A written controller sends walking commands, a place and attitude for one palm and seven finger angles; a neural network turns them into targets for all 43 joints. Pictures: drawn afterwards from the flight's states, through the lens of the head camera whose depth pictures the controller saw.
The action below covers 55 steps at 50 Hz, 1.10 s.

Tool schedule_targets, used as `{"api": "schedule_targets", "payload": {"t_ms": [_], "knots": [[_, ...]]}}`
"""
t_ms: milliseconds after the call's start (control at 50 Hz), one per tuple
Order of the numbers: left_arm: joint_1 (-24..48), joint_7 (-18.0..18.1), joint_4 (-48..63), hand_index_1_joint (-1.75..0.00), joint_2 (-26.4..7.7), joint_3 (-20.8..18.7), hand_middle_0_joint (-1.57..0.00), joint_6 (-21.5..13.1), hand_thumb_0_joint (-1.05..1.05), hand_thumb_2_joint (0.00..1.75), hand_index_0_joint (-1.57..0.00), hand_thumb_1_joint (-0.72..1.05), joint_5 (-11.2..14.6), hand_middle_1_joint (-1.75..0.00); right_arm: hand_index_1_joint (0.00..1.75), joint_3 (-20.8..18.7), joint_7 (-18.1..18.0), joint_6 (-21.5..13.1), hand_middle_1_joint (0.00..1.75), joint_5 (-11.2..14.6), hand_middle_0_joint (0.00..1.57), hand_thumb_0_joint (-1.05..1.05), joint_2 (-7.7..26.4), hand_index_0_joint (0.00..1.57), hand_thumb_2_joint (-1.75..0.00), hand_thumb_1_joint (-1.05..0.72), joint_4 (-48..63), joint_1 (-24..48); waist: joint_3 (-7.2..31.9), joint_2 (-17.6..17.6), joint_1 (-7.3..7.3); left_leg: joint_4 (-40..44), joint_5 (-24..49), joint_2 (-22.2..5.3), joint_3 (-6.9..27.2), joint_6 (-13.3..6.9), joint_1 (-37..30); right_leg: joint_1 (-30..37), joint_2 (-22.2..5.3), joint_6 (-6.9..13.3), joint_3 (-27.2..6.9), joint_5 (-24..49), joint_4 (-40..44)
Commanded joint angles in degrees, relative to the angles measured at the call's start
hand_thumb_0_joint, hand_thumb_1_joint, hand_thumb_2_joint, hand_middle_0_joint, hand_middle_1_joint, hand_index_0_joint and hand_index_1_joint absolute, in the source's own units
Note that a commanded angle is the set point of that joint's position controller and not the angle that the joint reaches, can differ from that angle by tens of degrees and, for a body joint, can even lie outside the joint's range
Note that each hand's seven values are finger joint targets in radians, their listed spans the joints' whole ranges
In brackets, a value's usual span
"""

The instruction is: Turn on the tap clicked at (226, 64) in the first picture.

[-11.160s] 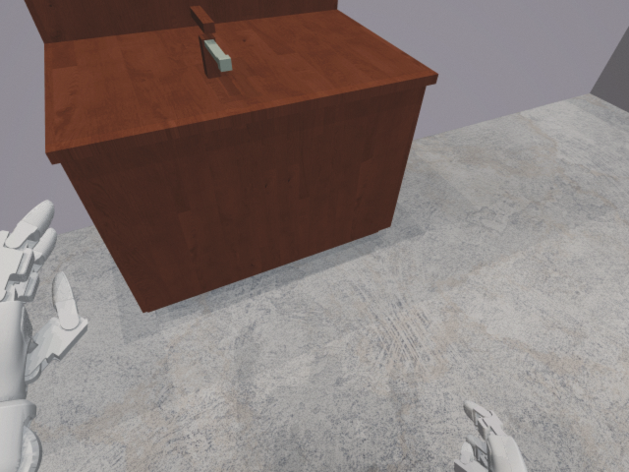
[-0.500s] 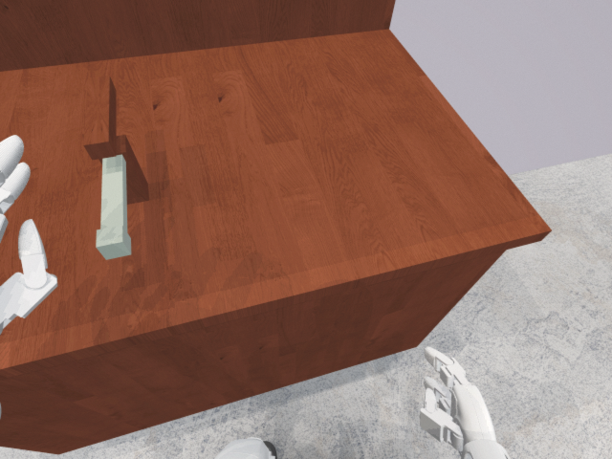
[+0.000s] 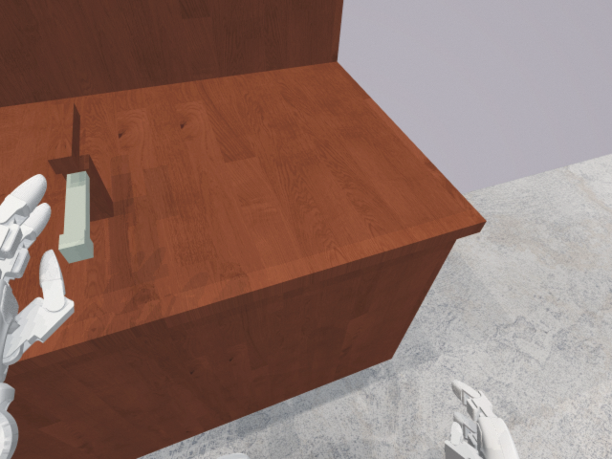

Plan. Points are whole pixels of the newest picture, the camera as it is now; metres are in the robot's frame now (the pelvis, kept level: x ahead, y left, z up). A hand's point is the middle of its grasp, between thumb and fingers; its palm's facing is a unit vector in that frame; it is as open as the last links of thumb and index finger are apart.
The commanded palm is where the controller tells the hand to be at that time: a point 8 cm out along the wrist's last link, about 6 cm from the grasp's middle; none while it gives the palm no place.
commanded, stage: shuffle to correct the standing spot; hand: left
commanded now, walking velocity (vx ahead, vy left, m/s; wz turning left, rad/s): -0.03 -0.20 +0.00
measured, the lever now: (76, 246) +0.33 +0.31 +0.10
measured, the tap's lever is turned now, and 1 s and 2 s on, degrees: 0 0 0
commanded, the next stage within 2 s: none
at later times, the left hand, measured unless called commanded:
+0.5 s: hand (68, 303) +0.22 +0.23 +0.17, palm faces +0.35 -0.88 -0.34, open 7.4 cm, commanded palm +0.16 +0.28 +0.19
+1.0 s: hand (90, 268) +0.25 +0.23 +0.18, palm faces +0.30 -0.86 -0.40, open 7.4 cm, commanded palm +0.19 +0.28 +0.19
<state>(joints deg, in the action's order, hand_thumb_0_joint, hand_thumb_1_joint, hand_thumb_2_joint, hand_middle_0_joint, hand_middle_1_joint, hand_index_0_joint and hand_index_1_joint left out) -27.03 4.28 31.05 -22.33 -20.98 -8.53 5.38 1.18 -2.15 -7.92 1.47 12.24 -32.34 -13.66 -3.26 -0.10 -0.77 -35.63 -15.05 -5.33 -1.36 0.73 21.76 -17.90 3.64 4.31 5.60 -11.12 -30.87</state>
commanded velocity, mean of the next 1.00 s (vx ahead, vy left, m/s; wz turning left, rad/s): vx -0.12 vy -0.19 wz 0.00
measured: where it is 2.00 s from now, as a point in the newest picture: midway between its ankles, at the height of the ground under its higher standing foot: outside the picture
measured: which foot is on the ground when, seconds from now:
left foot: down 0.00-1.00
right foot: down 0.00-1.00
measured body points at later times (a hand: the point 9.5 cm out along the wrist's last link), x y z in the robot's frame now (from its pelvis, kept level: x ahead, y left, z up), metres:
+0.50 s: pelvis +0.01 +0.00 +0.00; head +0.01 +0.01 +0.45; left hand +0.19 +0.28 +0.19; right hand +0.18 -0.22 -0.07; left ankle +0.08 +0.15 -0.73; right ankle +0.06 -0.07 -0.73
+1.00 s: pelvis +0.03 +0.00 +0.01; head +0.08 +0.01 +0.45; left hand +0.23 +0.27 +0.20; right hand +0.22 -0.22 -0.07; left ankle +0.08 +0.15 -0.73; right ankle +0.06 -0.07 -0.73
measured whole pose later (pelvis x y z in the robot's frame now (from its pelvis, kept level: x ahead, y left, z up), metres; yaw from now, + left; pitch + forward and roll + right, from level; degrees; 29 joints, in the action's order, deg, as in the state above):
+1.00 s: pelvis +0.03 +0.00 +0.01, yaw +0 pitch -1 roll -1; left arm -27.9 4.8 35.0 -23.0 -21.0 -7.1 6.2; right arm 1.6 -2.1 -6.4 0.9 11.1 -31.2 -10.6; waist -5.8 0.1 0.6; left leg -31.0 -11.7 -6.0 -2.1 2.7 18.5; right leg -15.1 4.0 4.3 5.5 -12.4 -27.8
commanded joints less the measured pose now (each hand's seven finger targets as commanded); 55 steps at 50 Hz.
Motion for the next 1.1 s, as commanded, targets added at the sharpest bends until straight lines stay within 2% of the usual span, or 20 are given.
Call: {"api": "schedule_targets", "payload": {"t_ms": [0, 20, 40, 120, 180, 220, 300, 360, 420, 460, 540, 600, 640, 720, 800, 820, 900, 960, 1020, 1080], "knots": [[3.97, 1.13, 10.04, -0.3, -8.81, -6.3, -0.2, -2.4, 0.0, 0.9, -0.2, 0.9, 0.67, -0.3, 0.3, -2.39, -0.32, -2.75, 0.3, -0.22, 0.2, 0.0, 6.55, 0.2, -0.9, -0.9, 9.13, 5.45, 5.95, -1.58, 0.17, 0.71, -9.39, -1.26, 1.12, -2.17, -6.17, -5.86, -9.94, -1.45, -9.71, -12.58, 11.82], [4.13, 1.26, 10.99, -0.3, -9.31, -6.53, -0.2, -2.27, 0.0, 0.9, -0.2, 0.9, 0.61, -0.3, 0.3, -2.23, -0.35, -2.82, 0.3, -0.16, 0.2, 0.0, 6.56, 0.2, -0.9, -0.9, 9.3, 6.03, 6.57, 0.15, 0.07, 1.72, -8.34, -1.23, 1.38, -2.25, -7.85, -6.46, -10.1, -1.11, -10.03, -12.26, 11.23], [4.6, 1.2, 11.18, -0.3, -8.25, -5.56, -0.2, -2.37, 0.0, 0.9, -0.2, 0.9, 0.73, -0.3, 0.3, -1.89, -0.33, -2.71, 0.3, -0.52, 0.2, 0.0, 6.5, 0.2, -0.9, -0.9, 9.13, 5.82, 6.27, 1.47, 0.05, 3.75, -9.16, -1.9, 2.3, -2.52, -6.92, -5.78, -9.14, -1.5, -8.78, -12.18, 10.11], [6.15, 1.3, 13.49, -0.3, -9.63, -6.59, -0.2, -2.38, 0.0, 0.9, -0.2, 0.9, 0.15, -0.3, 0.3, -1.74, -0.13, -2.81, 0.3, -0.35, 0.2, 0.0, 6.69, 0.2, -0.9, -0.9, 9.81, 6.81, 5.15, 7.99, 0.64, 10.74, -15.26, -4.61, 5.98, -3.31, -2.76, -2.28, -5.94, -3.08, -6.52, -12.85, 7.25], [6.21, 1.23, 11.94, -0.3, -8.72, -6.1, -0.2, -2.16, 0.0, 0.9, -0.2, 0.9, -0.04, -0.3, 0.3, -1.91, 0.04, -2.45, 0.3, -0.29, 0.2, 0.0, 6.54, 0.2, -0.9, -0.9, 9.63, 5.75, 4.88, 5.03, 0.91, 9.39, -17.68, -4.03, 4.79, -2.83, 0.09, 0.27, -5.49, -2.86, -6.13, -13.39, 8.48], [6.64, 1.22, 12.4, -0.3, -9.1, -6.17, -0.2, -1.92, 0.0, 0.9, -0.2, 0.9, 0.08, -0.3, 0.3, -1.85, 0.11, -2.61, 0.3, -0.06, 0.2, 0.0, 6.15, 0.2, -0.9, -0.9, 9.77, 5.83, 5.19, 3.14, 0.55, 5.81, -14.09, -2.31, 2.95, -2.48, -2.96, -2.28, -7.28, -1.69, -7.98, -14.23, 10.23], [5.92, 1.27, 11.26, -0.3, -8.24, -5.37, -0.2, -1.71, 0.0, 0.9, -0.2, 0.9, 0.71, -0.3, 0.3, -1.81, 0.01, -2.76, 0.3, -0.54, 0.2, 0.0, 5.81, 0.2, -0.9, -0.9, 8.74, 5.13, 6.61, -0.52, 0.35, 0.9, -8.56, -1.56, 1.27, -2.33, -6.47, -4.38, -9.67, -0.75, -10.29, -11.08, 10.82], [5.68, 1.33, 11.45, -0.3, -8.06, -5.22, -0.2, -1.77, 0.0, 0.9, -0.2, 0.9, 0.94, -0.3, 0.3, -1.71, -0.08, -2.77, 0.3, -0.58, 0.2, 0.0, 6.12, 0.2, -0.9, -0.9, 8.95, 5.99, 6.55, 3.1, 0.4, 6.22, -8.2, -3.49, 3.99, -2.99, -6.31, -2.98, -8.02, -2.06, -8.53, -8.03, 8.08], [6.88, 1.49, 12.59, -0.3, -8.75, -5.63, -0.2, -1.78, 0.0, 0.9, -0.2, 0.9, 0.65, -0.3, 0.3, -1.38, 0.03, -2.33, 0.3, -0.05, 0.2, 0.0, 6.06, 0.2, -0.9, -0.9, 9.52, 7.09, 4.06, 6.53, 0.43, 10.53, -13.59, -4.44, 6.03, -3.07, -3.94, -2.55, -6.69, -2.75, -7.87, -12.64, 8.61], [6.85, 1.58, 12.37, -0.3, -8.2, -5.12, -0.2, -1.92, 0.0, 0.9, -0.2, 0.9, 0.42, -0.3, 0.3, -1.52, 0.05, -2.12, 0.3, -0.11, 0.2, 0.0, 6.03, 0.2, -0.9, -0.9, 9.59, 6.76, 3.38, 6.78, 0.6, 11.11, -15.79, -4.66, 6.03, -3.01, -1.96, -1.09, -6.07, -2.88, -7.13, -12.94, 9.11], [5.76, 1.76, 13.22, -0.3, -8.59, -5.46, -0.2, -2.24, 0.0, 0.9, -0.2, 0.9, 0.45, -0.3, 0.3, -1.26, 0.09, -2.29, 0.3, -0.31, 0.2, 0.0, 5.61, 0.2, -0.9, -0.9, 9.58, 6.54, 4.94, 5.59, 0.72, 10.04, -11.59, -4.14, 5.07, -2.87, -4.16, -0.32, -6.68, -2.49, -7.04, -9.5, 9.7], [4.36, 1.85, 11.89, -0.3, -8.84, -6.07, -0.2, -1.94, 0.0, 0.9, -0.2, 0.9, 0.87, -0.3, 0.3, -1.89, 0.12, -2.2, 0.3, -0.26, 0.2, 0.0, 5.63, 0.2, -0.9, -0.9, 9.4, 5.8, 7.04, 1.09, 0.77, 6.58, -7.43, -3.5, 3.21, -2.38, -5.54, 1.04, -8.31, -2.19, -8.97, -5.84, 10.6], [4.02, 1.8, 11.55, -0.3, -8.01, -5.24, -0.2, -1.87, 0.0, 0.9, -0.2, 0.9, 1.2, -0.3, 0.3, -1.73, 0.08, -2.2, 0.3, -0.17, 0.2, 0.0, 5.76, 0.2, -0.9, -0.9, 9.09, 5.75, 7.09, 1.07, 0.34, 6.44, -5.94, -3.1, 3.05, -2.19, -7.41, -0.47, -8.84, -1.87, -8.96, -5.53, 10.5], [3.48, 1.96, 11.89, -0.3, -9.11, -6.0, -0.2, -1.64, 0.0, 0.9, -0.2, 0.9, 1.06, -0.3, 0.3, -1.54, -0.08, -2.0, 0.3, -0.07, 0.2, 0.0, 5.61, 0.2, -0.9, -0.9, 9.64, 7.41, 5.28, 4.31, 0.52, 9.35, -5.46, -4.0, 4.33, -2.46, -7.03, -0.76, -8.18, -2.42, -8.62, -5.11, 9.9], [3.6, 2.0, 12.46, -0.3, -9.34, -6.17, -0.2, -1.89, 0.0, 0.9, -0.2, 0.9, 0.97, -0.3, 0.3, -1.9, 0.01, -1.63, 0.3, -0.15, 0.2, 0.0, 5.58, 0.2, -0.9, -0.9, 9.58, 6.86, 6.1, 2.6, 0.78, 8.39, -3.43, -4.25, 4.0, -2.38, -6.35, 1.88, -8.42, -2.64, -8.57, -1.18, 10.08], [3.3, 2.15, 14.43, -0.3, -9.77, -6.48, -0.2, -1.9, 0.0, 0.9, -0.2, 0.9, 1.01, -0.3, 0.3, -1.69, -0.08, -1.74, 0.3, -0.02, 0.2, 0.0, 5.49, 0.2, -0.9, -0.9, 9.95, 7.77, 6.69, 4.48, 0.8, 9.0, 0.93, -4.25, 4.21, -2.22, -7.72, 2.31, -8.68, -2.42, -8.4, 2.61, 9.05], [1.49, 1.89, 16.42, -0.3, -9.66, -6.89, -0.2, -2.48, 0.0, 0.9, -0.2, 0.9, 1.16, -0.3, 0.3, -2.23, -0.14, -1.5, 0.3, -0.37, 0.2, 0.0, 5.34, 0.2, -0.9, -0.9, 10.42, 6.99, 8.33, 4.99, 1.47, 8.56, 10.3, -5.93, 4.68, -2.06, -8.21, 4.79, -8.37, -3.46, -7.42, 10.45, 7.84], [0.03, 1.64, 17.24, -0.3, -9.81, -7.75, -0.2, -3.05, 0.0, 0.9, -0.2, 0.9, 1.16, -0.3, 0.3, -2.6, -0.19, -1.03, 0.3, -0.66, 0.2, 0.0, 5.18, 0.2, -0.9, -0.9, 10.46, 6.85, 11.01, 5.76, 1.82, 7.66, 20.85, -6.78, 4.92, -1.91, -10.68, 6.16, -8.0, -3.8, -6.48, 15.21, 6.91], [-2.43, 1.45, 16.77, -0.3, -9.97, -8.75, -0.2, -3.26, 0.0, 0.9, -0.2, 0.9, 1.06, -0.3, 0.3, -2.72, -0.15, -0.63, 0.3, -0.73, 0.2, 0.0, 4.6, 0.2, -0.9, -0.9, 10.56, 7.52, 12.32, 5.64, 1.79, 6.14, 24.36, -6.47, 4.08, -1.48, -12.31, 5.76, -8.78, -3.19, -7.16, 18.54, 6.89], [-2.57, 1.13, 15.81, -0.3, -9.91, -9.16, -0.2, -3.83, 0.0, 0.9, -0.2, 0.9, 1.34, -0.3, 0.3, -3.34, -0.29, -0.31, 0.3, -0.86, 0.2, 0.0, 4.33, 0.2, -0.9, -0.9, 10.41, 7.12, 12.19, 2.18, 1.73, 3.96, 18.8, -5.68, 2.99, -1.07, -11.03, 4.17, -10.2, -2.59, -8.09, 18.32, 7.77]]}}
